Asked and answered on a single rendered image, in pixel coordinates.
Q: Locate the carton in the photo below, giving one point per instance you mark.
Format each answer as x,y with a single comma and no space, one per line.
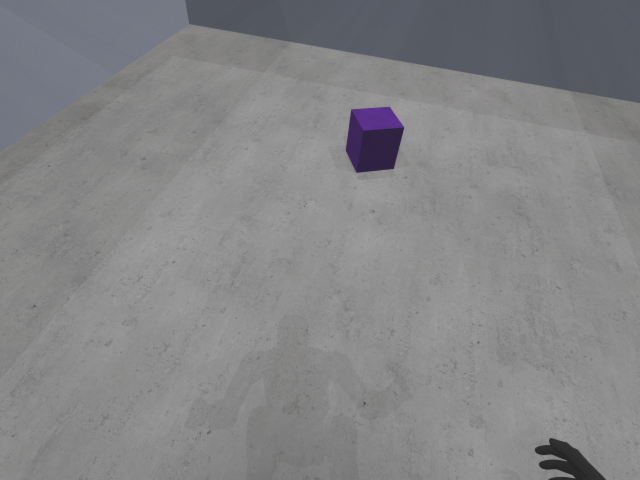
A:
374,138

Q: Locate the robot right hand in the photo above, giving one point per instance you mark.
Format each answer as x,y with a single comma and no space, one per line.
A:
575,465

